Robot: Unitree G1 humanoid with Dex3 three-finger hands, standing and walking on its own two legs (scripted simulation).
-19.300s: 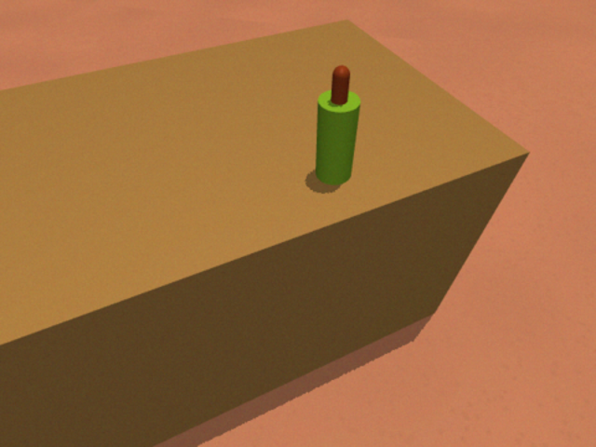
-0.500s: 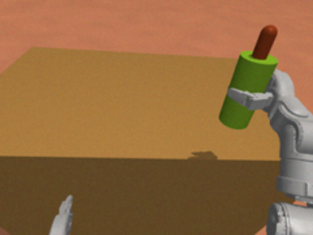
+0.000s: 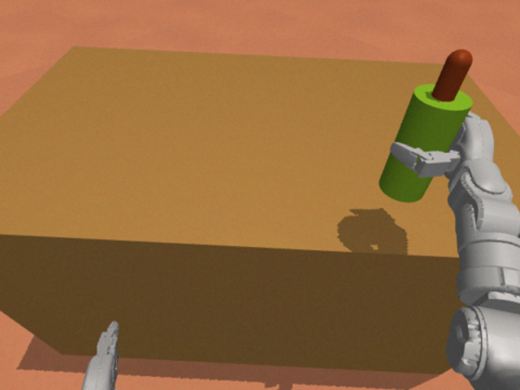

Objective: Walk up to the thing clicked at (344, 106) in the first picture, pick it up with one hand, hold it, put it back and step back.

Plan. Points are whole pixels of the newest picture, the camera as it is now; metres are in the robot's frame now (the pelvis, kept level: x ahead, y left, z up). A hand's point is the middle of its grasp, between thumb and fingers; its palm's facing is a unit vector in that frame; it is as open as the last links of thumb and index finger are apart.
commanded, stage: crouch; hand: right
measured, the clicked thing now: (427, 130) +0.43 -0.20 +0.21
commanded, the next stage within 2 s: lower in 0.54 s
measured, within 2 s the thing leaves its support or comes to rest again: rests again in 1.26 s
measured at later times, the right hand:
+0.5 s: hand (417, 147) +0.45 -0.21 +0.16, palm faces +0.15 +0.99 +0.01, open 10.2 cm
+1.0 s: hand (408, 168) +0.46 -0.22 +0.11, palm faces +0.15 +0.99 +0.02, open 10.2 cm
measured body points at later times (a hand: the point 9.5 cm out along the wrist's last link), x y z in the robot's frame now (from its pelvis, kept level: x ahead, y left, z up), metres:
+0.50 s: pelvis +0.01 +0.00 +0.00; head +0.02 +0.00 +0.45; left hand +0.16 +0.26 -0.08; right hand +0.44 -0.27 +0.16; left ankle +0.03 +0.14 -0.73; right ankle +0.01 -0.14 -0.73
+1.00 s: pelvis +0.00 +0.00 -0.01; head +0.05 -0.01 +0.44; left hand +0.15 +0.26 -0.08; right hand +0.45 -0.27 +0.11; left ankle +0.03 +0.14 -0.73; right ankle +0.01 -0.14 -0.73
